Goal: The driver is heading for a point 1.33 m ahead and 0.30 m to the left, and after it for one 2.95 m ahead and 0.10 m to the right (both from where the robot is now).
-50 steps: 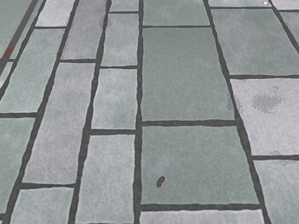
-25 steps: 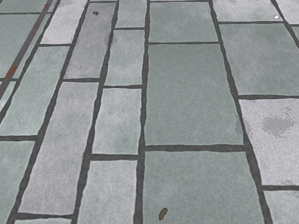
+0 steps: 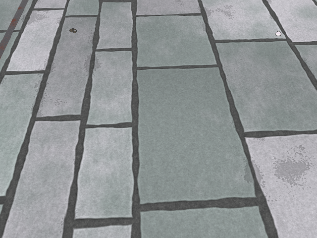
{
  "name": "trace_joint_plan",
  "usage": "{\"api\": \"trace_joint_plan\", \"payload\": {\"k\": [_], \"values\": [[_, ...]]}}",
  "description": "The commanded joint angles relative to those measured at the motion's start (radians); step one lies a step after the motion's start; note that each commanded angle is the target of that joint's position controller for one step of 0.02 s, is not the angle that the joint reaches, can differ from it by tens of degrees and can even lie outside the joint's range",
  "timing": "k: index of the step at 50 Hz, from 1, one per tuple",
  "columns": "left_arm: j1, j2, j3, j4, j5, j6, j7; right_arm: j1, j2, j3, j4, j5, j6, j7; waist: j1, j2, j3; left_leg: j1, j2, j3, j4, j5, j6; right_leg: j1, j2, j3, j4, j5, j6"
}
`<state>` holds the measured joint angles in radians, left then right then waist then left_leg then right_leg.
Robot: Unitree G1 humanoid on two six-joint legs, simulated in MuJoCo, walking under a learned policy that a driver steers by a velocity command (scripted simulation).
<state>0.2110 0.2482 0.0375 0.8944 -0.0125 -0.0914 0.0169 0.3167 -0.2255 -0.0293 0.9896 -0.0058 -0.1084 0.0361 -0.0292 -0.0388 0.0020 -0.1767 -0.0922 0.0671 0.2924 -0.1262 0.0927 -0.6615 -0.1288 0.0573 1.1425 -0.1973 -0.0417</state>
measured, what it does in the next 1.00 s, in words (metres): walks ahead, turning left: right foot, then left foot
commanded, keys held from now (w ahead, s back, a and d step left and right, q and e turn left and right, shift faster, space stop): w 0.22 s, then w+q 0.78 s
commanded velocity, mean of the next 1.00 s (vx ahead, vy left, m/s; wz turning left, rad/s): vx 0.50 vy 0.00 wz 0.33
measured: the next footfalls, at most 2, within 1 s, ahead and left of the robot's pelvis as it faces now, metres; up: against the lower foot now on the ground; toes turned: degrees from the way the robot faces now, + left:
right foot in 0.30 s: +0.34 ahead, -0.17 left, +0.00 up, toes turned -1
left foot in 0.86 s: +0.59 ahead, +0.11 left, +0.00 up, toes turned +22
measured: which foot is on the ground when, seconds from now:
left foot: down 0.00-0.32, up 0.34-0.84, down 0.86-1.00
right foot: up 0.00-0.28, down 0.30-0.88, up 0.90-1.00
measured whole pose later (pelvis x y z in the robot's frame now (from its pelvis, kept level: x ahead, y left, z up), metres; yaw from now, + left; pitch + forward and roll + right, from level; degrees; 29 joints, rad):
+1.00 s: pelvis +0.53 +0.03 -0.01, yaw +24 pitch +1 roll +0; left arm 0.19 0.27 0.06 0.85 -0.02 -0.13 0.01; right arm 0.21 -0.26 -0.09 0.79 0.02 -0.06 0.04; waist 0.00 -0.01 0.05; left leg -0.37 -0.10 0.03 0.52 -0.18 0.11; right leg -0.42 -0.07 0.03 1.25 -0.38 -0.01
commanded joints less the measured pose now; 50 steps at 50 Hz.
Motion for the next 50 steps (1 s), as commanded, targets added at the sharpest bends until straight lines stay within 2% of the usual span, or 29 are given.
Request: {"api": "trace_joint_plan", "payload": {"k": [1,5,10,12,13,14,15,16,17,18,19,20,22,24,29,33,37,38,40,41,42,43,44,45,46,47,48,49,50], "values": [[0.036,0.048,0.014,-0.042,0.013,0.003,0.007,-0.039,-0.131,-0.020,-0.054,0.001,-0.018,-0.020,0.047,0.077,0.056,-0.106,0.278,-0.208,-0.209,0.063,0.170,-0.025,-0.042,0.001,-0.135,0.158,0.028],[-0.126,0.030,0.008,-0.085,0.004,-0.009,-0.005,0.042,-0.158,-0.025,-0.037,0.016,-0.005,-0.036,-0.011,0.076,0.054,-0.012,0.265,-0.163,-0.193,0.082,0.127,-0.001,0.001,-0.035,-0.426,0.306,0.036],[-0.251,0.041,0.003,-0.134,-0.010,-0.018,-0.036,0.116,-0.169,-0.031,-0.004,0.026,0.016,-0.039,-0.050,0.090,0.083,0.146,0.324,-0.177,-0.125,0.058,0.113,0.000,0.032,-0.044,-0.582,0.224,0.020],[-0.238,0.063,0.009,-0.143,-0.009,-0.028,-0.046,0.115,-0.176,-0.036,-0.001,0.028,0.027,-0.041,-0.028,0.098,0.075,0.181,0.348,-0.203,-0.070,0.096,0.099,0.060,0.047,-0.046,-0.627,0.143,-0.006],[-0.189,0.081,0.019,-0.135,-0.009,-0.033,-0.047,0.099,-0.184,-0.038,-0.004,0.029,0.032,-0.041,0.008,0.109,0.052,0.177,0.345,-0.210,-0.016,0.183,0.089,0.144,0.070,-0.060,-0.651,0.109,-0.018],[-0.070,0.114,0.039,-0.103,-0.007,-0.038,-0.044,0.077,-0.177,-0.034,-0.012,0.025,0.037,-0.041,0.074,0.106,-0.011,0.154,0.303,-0.186,0.115,0.333,0.069,0.307,0.102,-0.083,-0.679,0.095,-0.038],[0.134,0.184,0.067,-0.051,0.000,-0.042,-0.035,0.061,-0.139,-0.018,-0.032,0.012,0.036,-0.039,0.156,0.067,-0.153,0.020,0.237,-0.137,0.370,0.324,0.035,0.603,0.030,-0.012,-0.647,0.122,-0.085],[0.286,0.296,0.097,-0.024,0.018,-0.035,-0.030,0.149,-0.026,0.014,-0.052,0.011,0.019,-0.033,0.157,-0.154,-0.319,-0.396,0.074,-0.033,0.783,-0.015,-0.046,1.036,-0.234,0.370,-0.679,0.022,-0.214],[0.314,0.235,0.079,-0.019,0.023,-0.032,-0.031,0.170,-0.038,0.014,-0.041,0.029,-0.005,-0.031,0.160,-0.235,-0.402,-0.535,0.038,-0.187,0.974,-0.430,-0.043,1.074,-0.316,0.654,-0.816,-0.064,-0.253],[0.233,0.162,0.056,-0.031,0.019,-0.036,-0.030,0.092,-0.147,-0.018,-0.057,0.059,-0.013,-0.032,0.146,-0.149,-0.261,-0.606,0.094,-0.230,1.051,-0.372,-0.025,0.950,-0.286,0.522,-0.831,-0.078,-0.200],[0.133,0.123,0.041,-0.052,0.013,-0.036,-0.031,0.030,-0.155,-0.023,-0.077,0.060,-0.010,-0.037,0.112,-0.092,-0.166,-0.596,0.148,-0.201,1.031,-0.277,-0.020,0.801,-0.254,0.369,-0.854,-0.019,-0.165],[0.057,0.089,0.031,-0.058,0.011,-0.037,-0.035,-0.001,-0.141,-0.028,-0.080,0.047,-0.001,-0.044,0.082,-0.038,-0.096,-0.557,0.183,-0.189,0.976,-0.198,-0.025,0.674,-0.207,0.259,-0.901,0.029,-0.144],[0.006,0.054,0.024,-0.046,0.021,-0.042,-0.039,0.033,-0.099,-0.036,-0.072,0.041,0.031,-0.044,0.029,-0.070,-0.035,-0.455,0.220,-0.186,0.904,-0.112,-0.030,0.535,-0.140,0.102,-0.967,0.100,-0.112],[0.022,0.067,0.031,-0.024,0.028,-0.047,-0.035,0.043,-0.066,-0.038,-0.075,0.043,0.053,-0.042,0.012,-0.054,-0.007,-0.458,0.219,-0.179,0.897,-0.063,-0.034,0.499,-0.123,0.000,-0.988,0.220,-0.119],[0.062,0.101,0.042,0.005,0.034,-0.038,-0.007,-0.087,-0.062,-0.048,-0.142,0.031,0.061,-0.035,0.026,-0.020,0.042,-0.576,0.208,-0.192,0.695,0.119,-0.054,0.549,-0.126,-0.124,-1.012,0.303,-0.122],[0.105,0.131,0.050,0.018,0.024,-0.026,0.010,-0.226,-0.042,-0.038,-0.199,0.023,0.057,-0.009,0.071,0.000,0.083,-0.576,0.204,-0.110,0.500,0.205,-0.046,0.613,-0.141,-0.199,-1.022,0.295,-0.110],[0.159,0.147,0.059,0.038,0.010,0.000,0.013,-0.331,-0.034,-0.032,-0.264,0.028,0.056,0.017,0.100,0.004,0.114,-0.618,0.194,-0.048,0.407,0.123,-0.018,0.754,-0.179,-0.244,-0.961,0.375,-0.101],[0.155,0.155,0.062,0.037,0.006,0.007,0.013,-0.340,-0.037,-0.033,-0.278,0.030,0.056,0.023,0.093,-0.002,0.112,-0.598,0.183,-0.026,0.391,0.082,-0.007,0.772,-0.184,-0.259,-0.932,0.439,-0.094],[0.123,0.184,0.070,0.023,-0.001,0.017,0.017,-0.311,-0.064,-0.047,-0.295,0.031,0.060,0.030,0.053,-0.038,0.065,-0.468,0.124,0.040,0.377,-0.012,0.027,0.779,-0.180,-0.293,-0.825,0.749,-0.074],[0.108,0.201,0.075,0.017,-0.004,0.023,0.020,-0.255,-0.088,-0.060,-0.291,0.033,0.062,0.031,0.014,-0.062,0.021,-0.373,0.084,0.069,0.384,-0.063,0.048,0.776,-0.177,-0.303,-0.728,0.912,-0.064],[0.086,0.215,0.078,0.010,-0.006,0.030,0.021,-0.143,-0.129,-0.082,-0.270,0.037,0.064,0.028,-0.053,-0.069,-0.043,-0.220,0.041,0.084,0.354,-0.075,0.077,0.747,-0.161,-0.312,-0.565,0.998,-0.050],[0.069,0.214,0.075,-0.001,-0.010,0.030,0.021,0.019,-0.195,-0.118,-0.227,0.037,0.065,0.014,-0.138,-0.037,-0.128,0.041,0.012,0.052,0.263,-0.006,0.117,0.626,-0.114,-0.324,-0.328,0.885,-0.012],[0.093,0.132,0.050,-0.032,0.026,0.017,0.015,0.113,-0.294,-0.143,-0.201,0.034,0.072,-0.010,-0.123,0.170,-0.197,0.326,0.222,-0.276,0.253,0.048,0.180,0.313,-0.032,-0.309,0.011,0.188,0.030],[0.155,0.040,0.019,-0.088,0.012,-0.027,-0.003,0.076,-0.342,-0.140,-0.238,0.023,0.056,-0.005,-0.026,0.301,-0.351,0.578,0.434,-0.887,0.066,-0.143,0.390,-0.035,0.177,-0.095,0.306,-0.411,0.065],[0.010,0.130,0.038,-0.112,-0.026,-0.065,-0.016,0.102,-0.252,-0.115,-0.234,0.016,0.046,0.001,-0.098,0.149,-0.318,0.559,0.419,-0.853,-0.016,-0.144,0.324,-0.147,0.126,0.049,0.333,-0.352,0.034],[-0.040,0.134,0.039,-0.135,-0.042,-0.078,-0.019,0.057,-0.205,-0.103,-0.233,0.018,0.036,0.001,-0.072,0.124,-0.192,0.442,0.387,-0.692,-0.010,-0.074,0.279,-0.184,0.084,0.035,0.268,-0.256,0.008],[-0.034,0.128,0.040,-0.119,-0.022,-0.077,-0.010,-0.029,-0.171,-0.091,-0.252,0.026,0.030,0.003,-0.016,0.021,-0.116,0.274,0.338,-0.564,-0.010,0.028,0.239,-0.120,0.036,0.032,0.180,-0.178,0.008],[-0.019,0.141,0.052,-0.112,0.002,-0.066,-0.003,-0.090,-0.139,-0.081,-0.269,0.024,0.029,0.001,0.022,0.021,-0.084,0.151,0.300,-0.478,-0.020,0.115,0.215,-0.044,0.007,0.030,0.100,-0.138,0.017],[0.002,0.143,0.057,-0.113,0.008,-0.049,-0.005,-0.111,-0.124,-0.074,-0.281,0.017,0.028,-0.004,0.049,0.040,-0.075,0.075,0.275,-0.440,-0.042,0.154,0.207,0.020,-0.010,0.034,0.063,-0.113,0.027]]}}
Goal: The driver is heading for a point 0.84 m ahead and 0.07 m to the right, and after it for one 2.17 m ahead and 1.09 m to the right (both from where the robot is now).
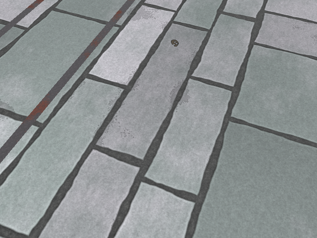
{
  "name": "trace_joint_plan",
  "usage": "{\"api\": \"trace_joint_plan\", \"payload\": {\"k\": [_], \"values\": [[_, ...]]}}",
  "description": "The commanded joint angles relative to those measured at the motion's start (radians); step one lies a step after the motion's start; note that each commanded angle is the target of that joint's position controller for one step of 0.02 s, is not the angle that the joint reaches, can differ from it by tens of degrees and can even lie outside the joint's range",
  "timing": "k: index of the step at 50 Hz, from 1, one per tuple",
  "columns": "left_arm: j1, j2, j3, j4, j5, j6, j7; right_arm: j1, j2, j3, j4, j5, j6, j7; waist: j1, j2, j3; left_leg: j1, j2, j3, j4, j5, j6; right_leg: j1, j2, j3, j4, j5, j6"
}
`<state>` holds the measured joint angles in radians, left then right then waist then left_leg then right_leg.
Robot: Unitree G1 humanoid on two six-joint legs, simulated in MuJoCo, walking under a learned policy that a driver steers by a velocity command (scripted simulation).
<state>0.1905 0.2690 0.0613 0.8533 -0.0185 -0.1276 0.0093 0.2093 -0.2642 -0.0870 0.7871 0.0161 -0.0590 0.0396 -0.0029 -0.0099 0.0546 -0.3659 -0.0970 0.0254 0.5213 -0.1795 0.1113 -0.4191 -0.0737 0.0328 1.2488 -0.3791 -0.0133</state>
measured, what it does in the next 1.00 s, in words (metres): walks ahead: right foot, then left foot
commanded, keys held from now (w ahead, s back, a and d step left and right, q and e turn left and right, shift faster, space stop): w+q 0.18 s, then w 0.30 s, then w+e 0.52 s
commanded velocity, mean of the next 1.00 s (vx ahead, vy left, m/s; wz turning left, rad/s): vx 0.50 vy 0.00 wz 0.05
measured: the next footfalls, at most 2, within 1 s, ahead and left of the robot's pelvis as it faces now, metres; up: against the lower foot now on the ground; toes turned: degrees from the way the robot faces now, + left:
right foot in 0.38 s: +0.40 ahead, -0.12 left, +0.00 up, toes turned +12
left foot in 0.86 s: +0.60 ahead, +0.15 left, +0.00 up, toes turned +1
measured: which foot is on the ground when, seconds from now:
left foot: down 0.00-0.40, up 0.42-0.84, down 0.86-1.00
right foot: up 0.00-0.36, down 0.38-0.86, up 0.88-1.00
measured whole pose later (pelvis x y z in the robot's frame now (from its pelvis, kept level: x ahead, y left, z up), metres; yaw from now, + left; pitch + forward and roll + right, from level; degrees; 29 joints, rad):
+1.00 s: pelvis +0.53 +0.04 +0.01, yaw -1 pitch +2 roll +1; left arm 0.34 0.30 0.07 0.79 -0.03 -0.05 0.01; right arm 0.16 -0.24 -0.05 0.71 -0.01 -0.11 0.01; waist 0.02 -0.04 0.00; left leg -0.31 -0.01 0.03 0.45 -0.18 0.02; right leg -0.46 -0.01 0.07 1.15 -0.39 -0.02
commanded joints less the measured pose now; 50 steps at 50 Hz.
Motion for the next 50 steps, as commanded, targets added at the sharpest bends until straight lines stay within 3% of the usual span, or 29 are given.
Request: {"api": "trace_joint_plan", "payload": {"k": [1,5,9,13,16,17,18,19,20,21,22,23,24,25,26,28,32,35,38,41,42,43,44,45,46,47,48,49,50], "values": [[0.027,0.113,0.035,-0.080,0.020,0.000,0.003,-0.003,-0.094,-0.017,-0.081,-0.003,-0.023,-0.012,0.032,0.018,-0.121,0.223,0.265,-0.381,-0.287,0.243,0.192,-0.200,-0.065,0.051,-0.085,0.083,0.015],[-0.090,0.077,0.026,-0.132,0.037,0.022,0.011,0.070,-0.146,-0.029,-0.071,0.001,-0.024,-0.041,0.006,0.038,-0.076,0.148,0.220,-0.295,-0.303,0.335,0.178,-0.231,-0.032,0.016,-0.309,0.243,0.069],[-0.232,0.049,0.012,-0.177,0.024,0.013,-0.003,0.128,-0.142,-0.027,-0.064,0.008,-0.011,-0.053,-0.052,0.093,-0.057,0.142,0.176,-0.279,-0.278,0.201,0.120,-0.178,0.032,0.011,-0.607,0.447,0.065],[-0.292,0.066,0.009,-0.204,0.016,-0.006,-0.029,0.185,-0.128,-0.020,-0.036,0.008,-0.008,-0.055,-0.088,0.109,-0.049,0.231,0.230,-0.329,-0.225,0.157,0.109,-0.149,0.046,0.012,-0.721,0.485,0.036],[-0.266,0.097,0.017,-0.211,0.015,-0.020,-0.040,0.188,-0.138,-0.023,-0.027,0.002,0.000,-0.061,-0.065,0.136,-0.045,0.327,0.277,-0.388,-0.158,0.237,0.093,-0.123,0.054,0.008,-0.765,0.361,-0.009],[-0.217,0.110,0.023,-0.201,0.016,-0.023,-0.038,0.173,-0.143,-0.023,-0.030,0.001,0.003,-0.061,-0.036,0.149,-0.059,0.338,0.273,-0.387,-0.117,0.335,0.082,-0.059,0.069,-0.012,-0.788,0.329,-0.029],[-0.117,0.134,0.037,-0.174,0.022,-0.027,-0.034,0.152,-0.131,-0.018,-0.038,-0.001,0.004,-0.059,0.016,0.140,-0.113,0.332,0.226,-0.356,-0.013,0.476,0.061,0.084,0.083,-0.029,-0.822,0.346,-0.060],[0.037,0.175,0.049,-0.150,0.036,-0.028,-0.029,0.128,-0.101,-0.003,-0.058,-0.011,0.001,-0.054,0.088,0.095,-0.243,0.228,0.175,-0.308,0.204,0.440,0.030,0.338,-0.022,0.068,-0.777,0.387,-0.123],[0.194,0.257,0.072,-0.124,0.048,-0.022,-0.026,0.255,-0.041,0.016,-0.060,-0.006,-0.010,-0.053,0.081,-0.131,-0.407,-0.096,0.036,-0.208,0.570,0.099,-0.047,0.727,-0.233,0.420,-0.776,0.335,-0.273],[0.246,0.218,0.067,-0.080,0.021,-0.013,-0.039,0.312,-0.049,0.023,-0.046,0.018,-0.021,-0.050,0.075,-0.312,-0.425,-0.329,-0.010,-0.213,0.757,-0.395,-0.070,0.816,-0.342,0.748,-0.926,0.105,-0.345],[0.189,0.138,0.045,-0.095,0.001,-0.008,-0.037,0.209,-0.137,0.005,-0.053,0.028,-0.025,-0.048,0.092,-0.167,-0.256,-0.428,0.056,-0.241,0.835,-0.342,-0.064,0.697,-0.308,0.672,-0.953,-0.052,-0.292],[0.115,0.105,0.031,-0.111,0.008,0.003,-0.034,0.105,-0.144,0.005,-0.078,0.019,-0.026,-0.046,0.081,-0.068,-0.150,-0.425,0.106,-0.192,0.815,-0.249,-0.060,0.547,-0.263,0.522,-0.972,-0.024,-0.249],[0.063,0.088,0.021,-0.115,0.017,0.010,-0.036,0.051,-0.129,0.006,-0.092,0.000,-0.026,-0.044,0.052,-0.019,-0.071,-0.397,0.145,-0.156,0.744,-0.187,-0.062,0.407,-0.216,0.424,-1.009,0.074,-0.233],[0.042,0.076,0.013,-0.117,0.023,0.009,-0.038,0.044,-0.119,0.001,-0.097,-0.014,-0.026,-0.045,0.024,-0.029,-0.051,-0.349,0.178,-0.144,0.673,-0.142,-0.064,0.329,-0.177,0.370,-1.031,0.160,-0.222],[0.038,0.075,0.010,-0.115,0.026,0.009,-0.040,0.060,-0.100,0.003,-0.096,-0.015,-0.025,-0.044,0.006,-0.053,-0.054,-0.300,0.189,-0.132,0.631,-0.123,-0.069,0.283,-0.146,0.331,-1.049,0.226,-0.219],[0.057,0.092,0.013,-0.104,0.015,0.007,-0.040,0.071,-0.067,0.010,-0.098,-0.020,-0.025,-0.047,-0.007,-0.077,-0.067,-0.274,0.192,-0.099,0.548,-0.107,-0.088,0.253,-0.119,0.274,-1.069,0.346,-0.236],[0.111,0.143,0.030,-0.086,0.001,0.020,-0.018,-0.074,-0.035,0.026,-0.141,-0.024,-0.034,-0.047,0.027,-0.060,-0.057,-0.252,0.172,-0.079,0.252,0.084,-0.127,0.233,-0.087,0.189,-1.083,0.426,-0.223],[0.170,0.153,0.033,-0.068,-0.008,0.033,-0.012,-0.169,-0.033,0.029,-0.157,-0.014,-0.043,-0.036,0.062,-0.072,-0.051,-0.169,0.130,-0.070,0.090,0.209,-0.142,0.218,-0.071,0.172,-1.061,0.395,-0.201],[0.223,0.151,0.033,-0.056,-0.012,0.049,-0.006,-0.248,-0.053,0.024,-0.184,-0.002,-0.056,-0.024,0.082,-0.081,-0.039,-0.135,0.106,-0.081,0.004,0.199,-0.138,0.259,-0.096,0.231,-1.012,0.341,-0.195],[0.210,0.169,0.040,-0.062,-0.011,0.064,0.003,-0.209,-0.095,0.007,-0.181,0.002,-0.072,-0.019,0.034,-0.105,-0.055,-0.014,0.098,-0.083,-0.082,0.126,-0.110,0.285,-0.112,0.298,-0.929,0.312,-0.165],[0.200,0.153,0.035,-0.068,-0.009,0.066,0.004,-0.131,-0.118,-0.006,-0.158,-0.002,-0.075,-0.024,-0.008,-0.102,-0.091,0.110,0.100,-0.073,-0.117,0.115,-0.086,0.260,-0.078,0.286,-0.858,0.350,-0.142],[0.175,0.113,0.022,-0.087,-0.001,0.063,0.002,-0.004,-0.160,-0.022,-0.139,-0.017,-0.078,-0.034,-0.074,-0.072,-0.185,0.322,0.187,-0.141,-0.094,0.110,-0.039,0.169,-0.020,0.245,-0.680,0.345,-0.107],[0.172,0.041,-0.001,-0.122,0.026,0.057,0.004,0.177,-0.239,-0.041,-0.117,-0.023,-0.070,-0.045,-0.133,0.100,-0.337,0.590,0.392,-0.340,-0.071,0.131,0.019,-0.012,0.069,0.129,-0.359,0.073,-0.060],[0.300,0.021,-0.010,-0.154,-0.014,0.043,0.003,0.198,-0.270,-0.047,-0.091,-0.029,-0.056,-0.036,-0.058,0.405,-0.398,0.750,0.555,-0.748,-0.173,-0.084,0.161,-0.321,0.124,0.080,-0.114,-0.249,-0.033],[0.260,0.123,0.014,-0.124,-0.031,0.047,0.007,0.157,-0.165,-0.025,-0.105,-0.019,-0.054,-0.034,-0.079,0.234,-0.283,0.657,0.513,-0.705,-0.207,-0.223,0.138,-0.405,0.054,0.124,0.001,-0.179,-0.022],[0.177,0.151,0.024,-0.136,-0.024,0.054,0.004,0.112,-0.113,-0.009,-0.109,-0.014,-0.052,-0.035,-0.083,0.151,-0.177,0.540,0.468,-0.538,-0.221,-0.182,0.097,-0.415,0.027,0.107,0.014,-0.084,-0.019],[0.153,0.132,0.025,-0.136,-0.017,0.062,0.003,0.054,-0.093,0.002,-0.110,-0.019,-0.051,-0.032,-0.052,0.087,-0.128,0.429,0.420,-0.435,-0.251,-0.086,0.079,-0.369,-0.004,0.090,-0.004,-0.013,-0.010],[0.129,0.119,0.027,-0.148,-0.008,0.069,0.000,0.014,-0.073,0.007,-0.104,-0.022,-0.049,-0.029,-0.031,0.096,-0.081,0.351,0.388,-0.359,-0.282,-0.020,0.076,-0.353,-0.026,0.087,-0.044,0.032,-0.003],[0.131,0.099,0.027,-0.154,-0.010,0.078,-0.007,-0.007,-0.072,0.007,-0.098,-0.027,-0.051,-0.030,-0.008,0.121,-0.060,0.286,0.367,-0.290,-0.313,0.029,0.068,-0.311,-0.047,0.084,-0.063,0.062,0.000]]}}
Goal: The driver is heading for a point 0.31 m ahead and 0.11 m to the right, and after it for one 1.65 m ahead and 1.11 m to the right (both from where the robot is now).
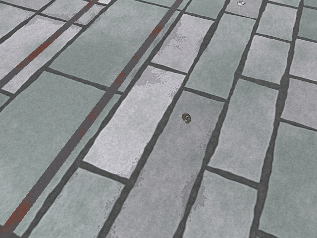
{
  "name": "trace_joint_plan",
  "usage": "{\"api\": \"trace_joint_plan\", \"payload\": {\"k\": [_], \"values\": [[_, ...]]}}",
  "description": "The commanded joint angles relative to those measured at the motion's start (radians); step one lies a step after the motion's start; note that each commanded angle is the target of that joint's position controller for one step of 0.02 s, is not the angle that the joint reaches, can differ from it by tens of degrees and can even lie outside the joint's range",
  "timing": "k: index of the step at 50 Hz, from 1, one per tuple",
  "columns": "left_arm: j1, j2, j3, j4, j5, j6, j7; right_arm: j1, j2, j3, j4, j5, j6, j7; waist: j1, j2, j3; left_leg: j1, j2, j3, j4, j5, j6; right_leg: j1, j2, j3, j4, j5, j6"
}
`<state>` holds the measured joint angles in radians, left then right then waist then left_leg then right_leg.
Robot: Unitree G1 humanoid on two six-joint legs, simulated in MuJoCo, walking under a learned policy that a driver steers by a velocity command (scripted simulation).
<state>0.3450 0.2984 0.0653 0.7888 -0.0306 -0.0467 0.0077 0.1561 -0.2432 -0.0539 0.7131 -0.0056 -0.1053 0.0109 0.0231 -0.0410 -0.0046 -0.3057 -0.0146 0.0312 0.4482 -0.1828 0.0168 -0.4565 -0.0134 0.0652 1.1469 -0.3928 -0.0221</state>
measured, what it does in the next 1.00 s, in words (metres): walks ahead, turning right: right foot, then left foot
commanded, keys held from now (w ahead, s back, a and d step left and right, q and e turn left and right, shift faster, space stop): w+e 0.20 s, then e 0.80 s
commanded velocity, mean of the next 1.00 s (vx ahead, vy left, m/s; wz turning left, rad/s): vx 0.22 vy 0.00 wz -0.58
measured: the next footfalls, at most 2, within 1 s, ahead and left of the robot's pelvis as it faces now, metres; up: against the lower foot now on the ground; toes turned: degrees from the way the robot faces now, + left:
right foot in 0.36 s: +0.32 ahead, -0.18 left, +0.00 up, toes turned -15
left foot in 0.86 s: +0.42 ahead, +0.01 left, +0.00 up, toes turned -36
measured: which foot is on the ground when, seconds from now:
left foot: down 0.00-0.34, up 0.36-0.84, down 0.86-1.00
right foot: up 0.00-0.34, down 0.36-0.86, up 0.88-1.00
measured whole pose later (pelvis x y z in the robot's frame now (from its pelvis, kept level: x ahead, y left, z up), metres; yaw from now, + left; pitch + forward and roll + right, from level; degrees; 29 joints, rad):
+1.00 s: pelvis +0.30 -0.06 +0.00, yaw -36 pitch +2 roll +0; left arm 0.19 0.35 0.09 0.60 -0.02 0.06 0.02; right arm 0.15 -0.27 -0.06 0.71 -0.02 -0.01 -0.03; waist 0.00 -0.05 0.02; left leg -0.30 0.02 -0.01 0.49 -0.23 0.00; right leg -0.55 0.11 0.11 1.12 -0.46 0.06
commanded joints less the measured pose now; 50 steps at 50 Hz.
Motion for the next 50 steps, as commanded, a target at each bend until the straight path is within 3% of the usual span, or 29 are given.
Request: {"api": "trace_joint_plan", "payload": {"k": [1,5,10,13,15,16,17,18,19,20,21,22,23,24,26,29,32,35,39,41,42,43,44,45,46,47,48,50], "values": [[-0.027,0.051,0.019,-0.097,0.000,0.004,-0.010,0.040,-0.097,-0.030,-0.016,-0.005,-0.010,-0.001,-0.027,0.159,0.006,0.192,0.277,-0.249,-0.264,0.081,0.167,-0.257,-0.113,0.040,0.030,0.099,0.015],[-0.093,0.032,0.013,-0.142,0.009,0.015,-0.017,0.055,-0.144,-0.048,0.019,-0.004,-0.018,-0.008,-0.024,0.107,0.021,0.191,0.286,-0.108,-0.298,0.245,0.188,-0.296,-0.122,0.037,-0.088,0.226,0.041],[-0.245,0.015,-0.001,-0.192,0.010,0.006,-0.048,0.089,-0.192,-0.057,0.051,0.006,-0.002,-0.018,-0.077,0.092,0.052,0.224,0.267,0.044,-0.292,0.256,0.147,-0.232,-0.100,-0.037,-0.364,0.419,0.018],[-0.299,0.032,0.005,-0.234,0.017,0.007,-0.065,0.096,-0.223,-0.065,0.064,0.021,0.020,-0.025,-0.079,0.105,0.069,0.275,0.278,0.100,-0.207,0.459,0.112,-0.182,-0.067,-0.092,-0.470,0.368,-0.008],[-0.257,0.068,0.024,-0.243,0.024,0.010,-0.072,0.090,-0.252,-0.073,0.062,0.035,0.034,-0.033,-0.044,0.143,0.018,0.313,0.278,0.125,-0.079,0.693,0.083,-0.083,-0.011,-0.138,-0.504,0.283,-0.041],[-0.169,0.097,0.041,-0.224,0.025,0.011,-0.072,0.079,-0.260,-0.076,0.058,0.043,0.042,-0.038,0.006,0.146,-0.030,0.312,0.263,0.140,0.047,0.785,0.064,0.026,0.031,-0.161,-0.547,0.280,-0.064],[-0.029,0.148,0.070,-0.187,0.027,0.014,-0.062,0.078,-0.240,-0.069,0.053,0.047,0.045,-0.040,0.079,0.110,-0.103,0.250,0.219,0.163,0.244,0.745,0.028,0.226,0.075,-0.163,-0.623,0.378,-0.098],[0.060,0.236,0.096,-0.177,0.026,0.023,-0.035,0.123,-0.188,-0.050,0.035,0.010,0.039,-0.036,0.102,-0.045,-0.184,0.009,0.155,0.172,0.559,0.324,-0.037,0.499,-0.064,0.030,-0.618,0.736,-0.160],[-0.019,0.333,0.091,-0.225,0.048,0.020,-0.026,0.263,-0.074,-0.008,0.002,-0.036,0.023,-0.017,-0.041,-0.269,-0.333,-0.345,-0.014,0.052,0.927,-0.549,-0.098,0.785,-0.350,0.507,-0.594,1.067,-0.380],[0.005,0.267,0.080,-0.259,0.044,0.019,-0.037,0.202,-0.185,-0.024,0.016,-0.004,0.013,-0.007,0.063,-0.112,-0.502,-0.356,0.001,-0.135,1.010,-0.514,-0.083,0.779,-0.370,0.594,-0.689,0.897,-0.411],[-0.045,0.215,0.064,-0.254,0.038,0.013,-0.043,0.094,-0.209,-0.031,-0.013,0.027,0.017,-0.010,0.060,-0.047,-0.365,-0.410,0.036,-0.127,0.981,-0.408,-0.064,0.671,-0.316,0.462,-0.717,0.789,-0.357],[-0.093,0.177,0.055,-0.246,0.020,0.015,-0.040,0.067,-0.192,-0.027,-0.015,0.018,0.026,-0.024,0.026,0.020,-0.240,-0.424,0.071,-0.112,0.899,-0.326,-0.062,0.525,-0.257,0.370,-0.735,0.694,-0.301],[-0.138,0.150,0.045,-0.252,0.015,0.020,-0.033,0.062,-0.193,-0.029,-0.008,0.003,0.042,-0.038,-0.006,0.022,-0.166,-0.385,0.095,-0.111,0.836,-0.279,-0.067,0.387,-0.220,0.315,-0.761,0.655,-0.271],[-0.170,0.147,0.043,-0.261,0.027,0.025,-0.029,0.079,-0.200,-0.034,-0.007,0.000,0.059,-0.042,-0.041,-0.005,-0.141,-0.312,0.102,-0.116,0.797,-0.248,-0.066,0.271,-0.196,0.287,-0.789,0.638,-0.260],[-0.198,0.158,0.047,-0.266,0.046,0.024,-0.022,0.106,-0.179,-0.031,0.001,-0.008,0.076,-0.047,-0.068,-0.027,-0.142,-0.239,0.079,-0.100,0.742,-0.210,-0.076,0.168,-0.167,0.250,-0.807,0.689,-0.260],[-0.181,0.169,0.051,-0.254,0.036,0.029,-0.003,0.075,-0.153,-0.023,-0.007,-0.014,0.083,-0.057,-0.060,-0.030,-0.165,-0.251,0.054,-0.111,0.627,-0.159,-0.098,0.168,-0.149,0.244,-0.792,0.687,-0.253],[-0.184,0.169,0.051,-0.257,0.025,0.051,0.016,0.013,-0.147,-0.019,-0.026,-0.007,0.093,-0.055,-0.040,-0.051,-0.158,-0.261,0.039,-0.133,0.512,-0.090,-0.106,0.172,-0.123,0.286,-0.799,0.429,-0.220],[-0.182,0.169,0.051,-0.260,0.028,0.066,0.024,-0.042,-0.144,-0.018,-0.045,-0.001,0.092,-0.048,-0.019,-0.085,-0.119,-0.238,0.017,-0.146,0.393,-0.073,-0.103,0.161,-0.106,0.341,-0.807,0.238,-0.201],[-0.163,0.165,0.052,-0.259,0.026,0.078,0.020,-0.057,-0.150,-0.022,-0.057,0.006,0.070,-0.035,-0.003,-0.120,-0.114,-0.159,-0.013,-0.147,0.245,-0.133,-0.083,0.212,-0.109,0.418,-0.754,0.328,-0.196],[-0.180,0.158,0.050,-0.264,0.016,0.084,0.020,-0.018,-0.152,-0.028,-0.050,0.009,0.060,-0.027,-0.031,-0.123,-0.117,-0.066,-0.019,-0.133,0.079,-0.082,-0.059,0.228,-0.088,0.444,-0.708,0.398,-0.174],[-0.187,0.148,0.047,-0.267,0.008,0.089,0.021,0.017,-0.162,-0.036,-0.039,0.007,0.057,-0.023,-0.052,-0.111,-0.115,0.027,0.005,-0.129,-0.047,0.027,-0.040,0.198,-0.056,0.431,-0.672,0.370,-0.142],[-0.156,0.107,0.035,-0.272,0.012,0.090,0.021,0.040,-0.221,-0.051,-0.042,-0.008,0.059,-0.026,-0.037,-0.004,-0.142,0.156,0.166,-0.242,-0.086,0.107,0.019,0.105,0.005,0.362,-0.551,0.163,-0.089],[-0.112,0.082,0.030,-0.293,0.008,0.084,0.017,0.005,-0.305,-0.070,-0.042,-0.032,0.076,-0.033,0.029,0.304,-0.092,0.216,0.358,-0.460,-0.111,0.350,0.171,-0.113,0.178,0.137,-0.369,-0.170,-0.020],[-0.124,0.174,0.056,-0.285,0.026,0.071,0.013,0.016,-0.248,-0.063,-0.055,-0.040,0.076,-0.032,-0.015,0.307,-0.098,0.192,0.449,-0.554,-0.123,0.431,0.270,-0.175,0.137,0.093,-0.123,-0.252,0.035],[-0.115,0.213,0.073,-0.263,0.020,0.072,0.010,-0.013,-0.201,-0.050,-0.071,-0.032,0.077,-0.038,-0.008,0.218,-0.094,0.181,0.410,-0.462,-0.100,0.430,0.251,-0.176,0.101,0.095,-0.010,-0.188,0.057],[-0.101,0.198,0.075,-0.238,0.014,0.084,0.014,-0.050,-0.171,-0.043,-0.079,-0.019,0.080,-0.041,0.005,0.168,-0.076,0.172,0.338,-0.361,-0.082,0.399,0.201,-0.176,0.087,0.079,0.036,-0.133,0.077],[-0.099,0.175,0.071,-0.230,0.016,0.096,0.017,-0.065,-0.157,-0.038,-0.083,-0.005,0.084,-0.044,0.001,0.161,-0.061,0.178,0.302,-0.300,-0.075,0.382,0.175,-0.196,0.078,0.067,0.081,-0.086,0.094],[-0.117,0.120,0.054,-0.238,0.008,0.108,0.011,-0.058,-0.160,-0.036,-0.082,-0.005,0.095,-0.050,-0.010,0.174,-0.039,0.164,0.257,-0.202,-0.094,0.385,0.170,-0.190,0.064,0.014,0.065,-0.029,0.113]]}}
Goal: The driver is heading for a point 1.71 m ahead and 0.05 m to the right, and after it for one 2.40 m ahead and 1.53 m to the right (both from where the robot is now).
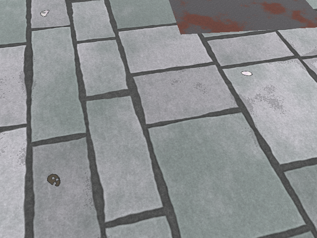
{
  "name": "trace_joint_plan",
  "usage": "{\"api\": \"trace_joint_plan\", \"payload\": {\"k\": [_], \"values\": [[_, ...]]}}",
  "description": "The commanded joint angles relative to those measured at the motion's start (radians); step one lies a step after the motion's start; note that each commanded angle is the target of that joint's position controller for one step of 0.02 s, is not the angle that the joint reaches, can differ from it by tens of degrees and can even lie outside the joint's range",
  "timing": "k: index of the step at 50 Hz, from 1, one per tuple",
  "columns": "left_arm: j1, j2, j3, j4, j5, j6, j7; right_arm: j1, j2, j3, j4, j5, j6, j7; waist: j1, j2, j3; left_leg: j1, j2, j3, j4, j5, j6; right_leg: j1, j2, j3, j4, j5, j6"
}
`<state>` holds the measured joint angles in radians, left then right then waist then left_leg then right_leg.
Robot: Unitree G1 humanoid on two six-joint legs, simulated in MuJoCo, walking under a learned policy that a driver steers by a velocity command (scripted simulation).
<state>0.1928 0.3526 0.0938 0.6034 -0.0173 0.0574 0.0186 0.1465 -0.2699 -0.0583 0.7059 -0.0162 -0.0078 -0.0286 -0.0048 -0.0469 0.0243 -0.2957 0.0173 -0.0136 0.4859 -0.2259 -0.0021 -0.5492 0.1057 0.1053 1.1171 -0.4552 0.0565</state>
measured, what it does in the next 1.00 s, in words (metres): steps on the spot: right foot, then left foot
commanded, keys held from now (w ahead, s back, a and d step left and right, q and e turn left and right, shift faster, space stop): e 0.30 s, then no key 0.18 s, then q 0.52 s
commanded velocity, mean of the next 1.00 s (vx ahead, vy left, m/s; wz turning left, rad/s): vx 0.00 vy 0.00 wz -0.13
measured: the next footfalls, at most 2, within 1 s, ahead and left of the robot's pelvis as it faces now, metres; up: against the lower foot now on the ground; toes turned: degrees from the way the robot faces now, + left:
right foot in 0.26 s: +0.02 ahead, -0.15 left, +0.00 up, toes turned -11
left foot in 0.66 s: +0.07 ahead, +0.08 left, +0.00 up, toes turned -13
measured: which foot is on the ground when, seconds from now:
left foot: down 0.00-0.26, up 0.28-0.64, down 0.66-0.88, up 0.90-1.00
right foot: up 0.00-0.24, down 0.26-1.00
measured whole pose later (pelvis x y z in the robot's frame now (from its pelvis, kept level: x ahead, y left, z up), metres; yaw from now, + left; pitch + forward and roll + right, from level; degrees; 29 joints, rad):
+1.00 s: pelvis -0.01 -0.04 -0.01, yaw -3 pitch +1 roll -1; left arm 0.21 0.28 0.08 0.68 0.02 0.00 0.03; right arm 0.16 -0.32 -0.08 0.65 0.02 0.05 -0.02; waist 0.01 0.03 0.04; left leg -0.50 0.00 -0.05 1.06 -0.51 -0.05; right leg -0.27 -0.01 -0.12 0.54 -0.30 -0.05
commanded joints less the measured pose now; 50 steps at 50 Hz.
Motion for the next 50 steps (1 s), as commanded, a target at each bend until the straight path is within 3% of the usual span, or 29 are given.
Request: {"api": "trace_joint_plan", "payload": {"k": [1,5,8,10,12,13,14,15,16,17,18,19,23,27,29,31,33,34,35,36,39,41,43,44,45,46,47,48,50], "values": [[0.006,0.050,0.019,-0.066,-0.010,0.003,-0.001,-0.034,-0.140,-0.035,-0.071,0.001,0.004,-0.013,0.002,0.201,-0.067,0.175,0.217,-0.130,-0.139,0.415,0.192,-0.100,-0.064,-0.051,0.045,0.053,0.040],[-0.062,0.021,0.003,-0.104,-0.004,-0.001,-0.015,-0.010,-0.186,-0.054,-0.063,0.003,0.020,-0.014,-0.038,0.247,-0.103,0.220,0.255,-0.078,-0.136,0.409,0.211,-0.006,-0.116,-0.098,-0.179,0.049,0.040],[-0.053,0.037,0.008,-0.108,-0.003,0.002,-0.027,-0.015,-0.213,-0.066,-0.058,0.017,0.019,-0.002,-0.039,0.263,-0.112,0.192,0.283,-0.051,-0.130,0.393,0.208,0.106,-0.119,-0.143,-0.321,0.061,0.013],[-0.032,0.045,0.015,-0.104,-0.004,0.006,-0.034,-0.019,-0.220,-0.069,-0.051,0.031,0.015,0.003,-0.025,0.261,-0.106,0.188,0.296,-0.043,-0.102,0.361,0.190,0.162,-0.113,-0.160,-0.439,0.106,-0.018],[0.041,0.046,0.027,-0.075,-0.002,0.006,-0.036,-0.023,-0.202,-0.066,-0.040,0.049,0.012,0.004,0.019,0.226,-0.112,0.127,0.268,0.011,-0.007,0.284,0.125,0.314,-0.078,-0.185,-0.649,0.259,-0.074],[0.078,0.084,0.042,-0.067,0.000,0.004,-0.027,0.033,-0.161,-0.057,-0.018,0.038,0.008,0.009,0.023,0.115,-0.123,0.013,0.220,0.084,0.123,0.152,0.048,0.460,-0.113,-0.095,-0.725,0.419,-0.114],[0.106,0.216,0.069,-0.089,0.007,-0.002,-0.008,0.025,-0.079,-0.027,-0.063,-0.022,0.007,0.015,-0.002,-0.239,-0.135,-0.294,0.085,0.174,0.462,-0.346,-0.062,0.636,-0.402,0.299,-0.727,0.824,-0.237],[0.109,0.218,0.060,-0.102,0.043,-0.026,-0.019,-0.075,-0.119,-0.037,-0.099,-0.010,0.001,0.005,0.066,-0.232,-0.170,-0.394,0.001,0.015,0.654,-0.474,-0.080,0.544,-0.507,0.430,-0.748,0.867,-0.420],[0.085,0.174,0.046,-0.092,0.049,-0.046,-0.024,-0.095,-0.158,-0.049,-0.093,0.013,0.004,-0.001,0.067,-0.135,-0.149,-0.396,0.026,-0.031,0.727,-0.410,-0.071,0.510,-0.459,0.340,-0.766,0.769,-0.401],[0.033,0.135,0.033,-0.083,0.035,-0.055,-0.020,-0.079,-0.165,-0.054,-0.077,0.021,0.008,-0.005,0.036,-0.101,-0.117,-0.391,0.042,-0.041,0.715,-0.322,-0.059,0.481,-0.396,0.257,-0.763,0.688,-0.338],[-0.012,0.099,0.021,-0.084,0.018,-0.054,-0.013,-0.058,-0.161,-0.056,-0.053,0.015,0.013,-0.012,0.018,-0.070,-0.111,-0.382,0.052,-0.045,0.688,-0.256,-0.062,0.470,-0.350,0.208,-0.757,0.636,-0.290],[-0.042,0.084,0.011,-0.083,0.010,-0.052,-0.008,-0.037,-0.162,-0.058,-0.045,0.008,0.017,-0.014,0.003,-0.085,-0.108,-0.346,0.046,-0.036,0.686,-0.200,-0.071,0.437,-0.328,0.175,-0.756,0.673,-0.277],[-0.047,0.053,-0.009,-0.065,0.026,-0.053,0.005,-0.006,-0.121,-0.043,-0.028,0.020,0.020,-0.003,-0.004,-0.085,-0.128,-0.254,0.030,-0.024,0.574,-0.108,-0.088,0.426,-0.295,0.126,-0.769,0.656,-0.278],[-0.064,0.008,-0.029,-0.034,0.040,-0.055,0.003,-0.012,-0.079,-0.019,-0.019,0.016,0.023,0.011,0.016,-0.097,-0.113,-0.091,0.058,-0.018,0.300,-0.104,-0.082,0.380,-0.291,0.105,-0.784,0.487,-0.273],[-0.049,0.016,-0.031,-0.004,0.048,-0.058,-0.008,-0.014,-0.095,-0.019,-0.020,0.021,0.024,0.016,0.030,-0.101,-0.081,-0.021,0.047,0.002,0.217,-0.121,-0.073,0.338,-0.299,0.117,-0.793,0.401,-0.279],[-0.074,0.037,-0.028,0.012,0.038,-0.059,-0.012,0.003,-0.111,-0.021,-0.020,0.025,0.020,0.017,0.006,-0.081,-0.043,0.026,0.029,0.022,0.089,-0.059,-0.051,0.311,-0.294,0.122,-0.772,0.342,-0.265],[-0.037,0.049,-0.022,0.035,0.029,-0.062,-0.007,0.009,-0.146,-0.023,-0.032,0.010,0.013,0.017,0.001,-0.023,-0.038,0.076,0.044,-0.016,-0.024,0.165,-0.019,0.318,-0.259,0.103,-0.728,0.321,-0.204],[-0.006,0.054,-0.017,0.033,0.042,-0.066,-0.002,0.005,-0.200,-0.032,-0.047,0.009,0.010,0.013,0.035,0.059,-0.053,0.089,0.093,-0.075,0.012,0.365,0.007,0.312,-0.204,0.060,-0.671,0.268,-0.164],[-0.002,0.050,-0.014,0.025,0.047,-0.067,0.004,0.006,-0.224,-0.043,-0.038,0.025,0.010,0.014,0.053,0.160,-0.063,0.052,0.105,-0.120,0.017,0.337,0.056,0.312,-0.134,-0.024,-0.641,0.235,-0.125],[-0.039,0.043,-0.013,0.021,0.048,-0.064,0.012,0.003,-0.203,-0.044,-0.044,0.033,0.009,0.018,0.031,0.192,-0.056,0.001,0.118,-0.171,-0.023,0.254,0.087,0.332,-0.095,-0.090,-0.583,0.225,-0.094],[-0.071,-0.001,-0.007,0.002,0.035,-0.042,0.021,0.009,-0.182,-0.040,-0.062,0.021,0.005,0.013,0.017,0.255,-0.054,-0.023,0.173,-0.320,-0.079,0.184,0.144,0.296,-0.066,-0.118,-0.489,0.187,-0.082],[-0.050,-0.016,-0.001,-0.003,0.033,-0.042,0.013,0.002,-0.183,-0.041,-0.080,0.022,0.007,0.007,0.025,0.249,-0.072,-0.017,0.171,-0.347,-0.065,0.170,0.152,0.289,-0.068,-0.107,-0.502,0.164,-0.097],[-0.017,0.003,0.013,0.006,0.033,-0.047,0.005,-0.015,-0.171,-0.041,-0.108,0.030,0.015,0.004,0.031,0.158,-0.086,-0.100,0.108,-0.282,0.011,0.112,0.101,0.372,-0.123,-0.076,-0.582,0.200,-0.125],[0.005,0.031,0.024,0.012,0.035,-0.048,0.003,-0.029,-0.153,-0.037,-0.125,0.034,0.018,0.004,0.033,0.051,-0.077,-0.171,0.045,-0.192,0.115,0.045,0.050,0.410,-0.195,-0.016,-0.661,0.224,-0.156],[0.026,0.067,0.033,0.017,0.036,-0.048,0.002,-0.018,-0.131,-0.032,-0.135,0.037,0.023,0.004,0.027,-0.094,-0.072,-0.249,-0.032,-0.080,0.266,-0.071,0.000,0.443,-0.337,0.137,-0.760,0.312,-0.233],[0.020,0.071,0.030,0.008,0.043,-0.057,0.003,-0.013,-0.143,-0.039,-0.146,0.028,0.028,0.004,0.032,-0.179,-0.078,-0.311,-0.027,-0.025,0.476,-0.350,-0.030,0.449,-0.496,0.268,-0.806,0.473,-0.337],[0.029,0.055,0.020,-0.002,0.046,-0.069,0.006,-0.011,-0.175,-0.056,-0.144,0.028,0.034,0.007,0.036,-0.098,-0.079,-0.352,0.001,-0.067,0.672,-0.418,-0.044,0.448,-0.547,0.290,-0.808,0.594,-0.391],[-0.011,0.051,0.016,-0.010,0.044,-0.076,0.010,0.007,-0.171,-0.063,-0.134,0.037,0.043,0.010,0.008,-0.027,-0.074,-0.359,0.019,-0.088,0.748,-0.381,-0.050,0.437,-0.523,0.220,-0.795,0.618,-0.374],[-0.068,0.066,0.021,-0.010,0.030,-0.079,0.018,0.007,-0.132,-0.052,-0.127,0.041,0.058,0.011,-0.004,-0.031,-0.040,-0.363,0.051,-0.067,0.675,-0.256,-0.065,0.427,-0.441,0.065,-0.802,0.580,-0.306]]}}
